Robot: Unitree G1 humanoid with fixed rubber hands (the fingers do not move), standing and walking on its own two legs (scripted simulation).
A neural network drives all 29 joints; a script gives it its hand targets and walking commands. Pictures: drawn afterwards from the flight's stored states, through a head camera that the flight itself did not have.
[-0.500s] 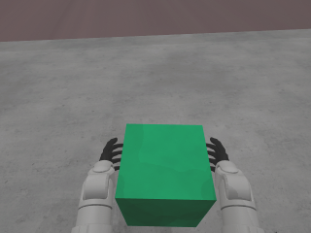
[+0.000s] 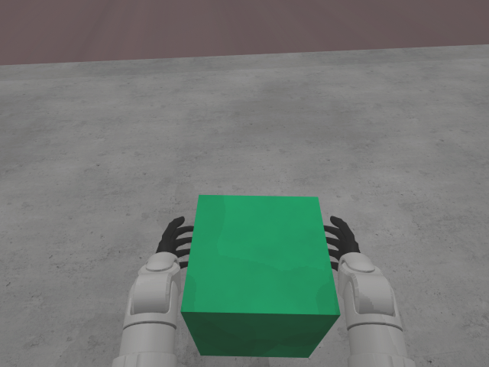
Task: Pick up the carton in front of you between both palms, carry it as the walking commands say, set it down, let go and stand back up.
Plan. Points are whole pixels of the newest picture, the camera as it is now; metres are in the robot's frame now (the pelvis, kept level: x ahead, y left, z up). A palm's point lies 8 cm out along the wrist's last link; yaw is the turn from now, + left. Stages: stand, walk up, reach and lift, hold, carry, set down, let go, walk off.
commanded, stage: carry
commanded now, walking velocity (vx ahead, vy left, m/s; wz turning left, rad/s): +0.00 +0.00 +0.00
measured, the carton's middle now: (256, 280) +0.30 +0.00 -0.03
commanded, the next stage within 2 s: hold in 0.20 s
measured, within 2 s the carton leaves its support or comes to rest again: neither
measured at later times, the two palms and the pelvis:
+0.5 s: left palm (184, 259) +0.29 +0.12 +0.05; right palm (371, 279) +0.26 -0.18 +0.05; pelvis -0.01 +0.01 +0.01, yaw -7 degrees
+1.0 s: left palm (174, 247) +0.32 +0.14 +0.04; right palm (354, 270) +0.27 -0.15 +0.05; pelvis -0.01 +0.04 +0.01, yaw -9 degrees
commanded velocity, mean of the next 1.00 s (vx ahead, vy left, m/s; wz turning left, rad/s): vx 0.00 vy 0.00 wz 0.00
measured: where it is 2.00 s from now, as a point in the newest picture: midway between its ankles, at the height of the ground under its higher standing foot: outside the picture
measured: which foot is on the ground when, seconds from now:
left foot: down 0.00-1.00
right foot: down 0.00-1.00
